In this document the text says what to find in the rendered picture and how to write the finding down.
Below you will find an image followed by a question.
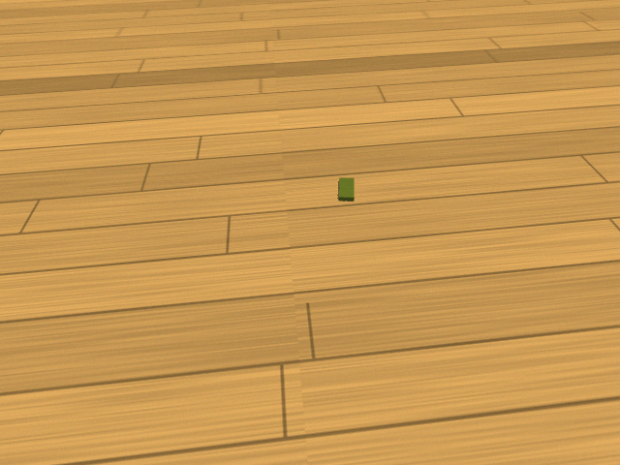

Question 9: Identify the small box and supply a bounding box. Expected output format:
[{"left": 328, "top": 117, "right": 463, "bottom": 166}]
[{"left": 339, "top": 177, "right": 355, "bottom": 202}]

